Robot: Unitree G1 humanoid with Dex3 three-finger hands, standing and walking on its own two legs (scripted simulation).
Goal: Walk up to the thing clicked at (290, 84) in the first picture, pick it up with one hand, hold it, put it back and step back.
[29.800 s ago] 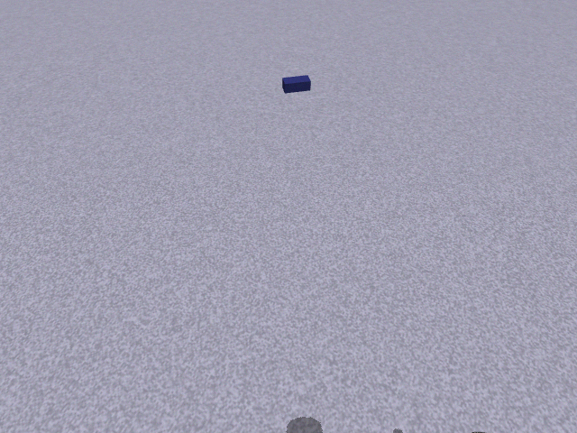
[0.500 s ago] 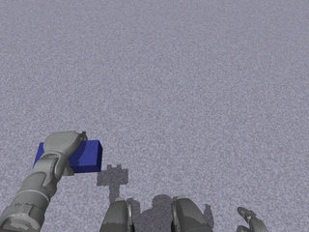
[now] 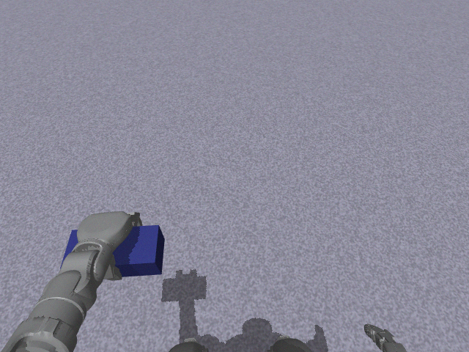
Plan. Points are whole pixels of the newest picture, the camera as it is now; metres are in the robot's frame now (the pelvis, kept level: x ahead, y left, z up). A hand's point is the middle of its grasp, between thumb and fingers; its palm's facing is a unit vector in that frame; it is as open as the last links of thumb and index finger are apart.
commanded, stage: hold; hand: left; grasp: from above
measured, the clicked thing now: (117, 252) +0.32 +0.23 -0.09
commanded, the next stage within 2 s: crouch in 1.90 s
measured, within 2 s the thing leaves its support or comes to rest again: neither
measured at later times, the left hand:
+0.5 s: hand (112, 243) +0.31 +0.22 -0.03, palm faces -0.46 -0.02 -0.89, open 10.7 cm
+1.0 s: hand (111, 248) +0.30 +0.21 -0.01, palm faces -0.45 -0.02 -0.89, open 10.7 cm
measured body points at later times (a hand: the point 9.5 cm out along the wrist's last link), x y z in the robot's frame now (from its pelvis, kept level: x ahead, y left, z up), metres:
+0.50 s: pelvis +0.01 -0.01 +0.02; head +0.03 -0.02 +0.47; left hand +0.33 +0.22 +0.02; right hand +0.13 -0.27 -0.10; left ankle +0.03 +0.11 -0.70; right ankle +0.02 -0.15 -0.70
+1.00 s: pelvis +0.00 -0.01 +0.03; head +0.02 -0.03 +0.48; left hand +0.32 +0.21 +0.04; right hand +0.14 -0.27 -0.09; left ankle +0.03 +0.11 -0.70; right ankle +0.02 -0.15 -0.70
